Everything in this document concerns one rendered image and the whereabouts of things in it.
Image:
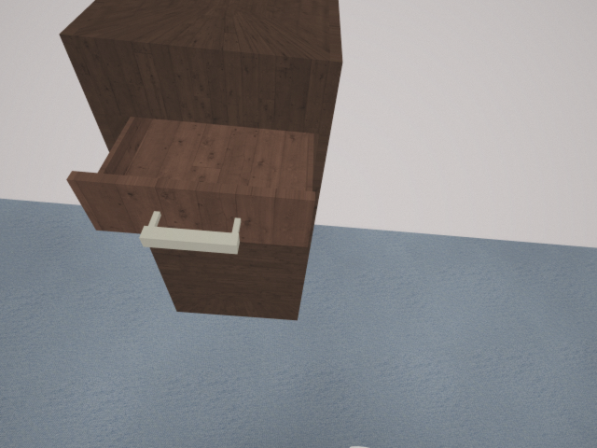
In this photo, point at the cabinet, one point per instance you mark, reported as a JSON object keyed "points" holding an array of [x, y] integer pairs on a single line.
{"points": [[267, 64]]}

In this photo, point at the drawer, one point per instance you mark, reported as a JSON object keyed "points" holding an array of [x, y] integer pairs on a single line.
{"points": [[201, 177]]}

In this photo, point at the handle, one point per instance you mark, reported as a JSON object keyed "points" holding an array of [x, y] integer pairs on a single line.
{"points": [[194, 240]]}

